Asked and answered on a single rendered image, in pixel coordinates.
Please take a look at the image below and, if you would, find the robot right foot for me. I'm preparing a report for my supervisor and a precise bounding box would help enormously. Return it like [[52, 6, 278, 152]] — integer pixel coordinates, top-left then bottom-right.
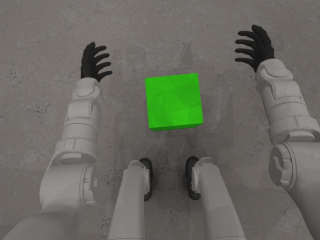
[[185, 156, 201, 200]]

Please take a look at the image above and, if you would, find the left robot forearm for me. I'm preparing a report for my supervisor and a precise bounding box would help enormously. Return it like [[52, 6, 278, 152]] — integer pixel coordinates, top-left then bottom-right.
[[39, 77, 105, 206]]

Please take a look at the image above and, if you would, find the carton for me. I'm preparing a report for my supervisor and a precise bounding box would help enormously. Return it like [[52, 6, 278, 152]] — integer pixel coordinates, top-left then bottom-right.
[[145, 73, 204, 131]]

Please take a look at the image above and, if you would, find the robot right upper arm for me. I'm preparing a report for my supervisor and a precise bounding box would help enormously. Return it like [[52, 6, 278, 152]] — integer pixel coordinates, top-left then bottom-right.
[[268, 142, 320, 240]]

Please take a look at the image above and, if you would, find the robot left upper arm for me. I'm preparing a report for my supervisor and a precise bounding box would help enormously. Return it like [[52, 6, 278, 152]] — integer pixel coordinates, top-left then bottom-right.
[[2, 163, 103, 240]]

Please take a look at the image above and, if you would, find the right robot thigh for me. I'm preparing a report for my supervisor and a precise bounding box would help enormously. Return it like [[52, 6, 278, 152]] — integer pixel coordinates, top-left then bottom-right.
[[192, 162, 247, 240]]

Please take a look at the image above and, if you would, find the right robot forearm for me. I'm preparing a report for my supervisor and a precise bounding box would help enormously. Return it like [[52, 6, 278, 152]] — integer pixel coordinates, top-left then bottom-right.
[[255, 58, 320, 146]]

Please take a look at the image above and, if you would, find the robot left hand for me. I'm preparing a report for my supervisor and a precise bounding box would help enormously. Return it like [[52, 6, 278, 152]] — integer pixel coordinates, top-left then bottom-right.
[[80, 42, 113, 82]]

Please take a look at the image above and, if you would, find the robot right hand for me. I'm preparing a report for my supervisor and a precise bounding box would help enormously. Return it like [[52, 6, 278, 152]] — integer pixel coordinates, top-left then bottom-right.
[[235, 24, 275, 73]]

